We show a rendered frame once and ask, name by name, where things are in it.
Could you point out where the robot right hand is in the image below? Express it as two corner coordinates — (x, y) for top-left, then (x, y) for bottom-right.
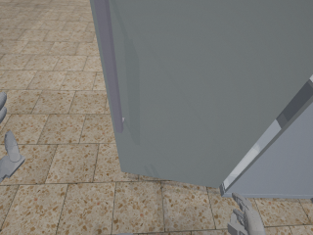
(227, 192), (266, 235)

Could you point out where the robot left hand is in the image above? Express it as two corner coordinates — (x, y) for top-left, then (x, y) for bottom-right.
(0, 91), (25, 183)

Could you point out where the handle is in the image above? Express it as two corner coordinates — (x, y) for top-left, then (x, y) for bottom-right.
(94, 0), (125, 133)

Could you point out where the fridge door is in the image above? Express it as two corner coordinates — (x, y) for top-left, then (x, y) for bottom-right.
(89, 0), (313, 189)

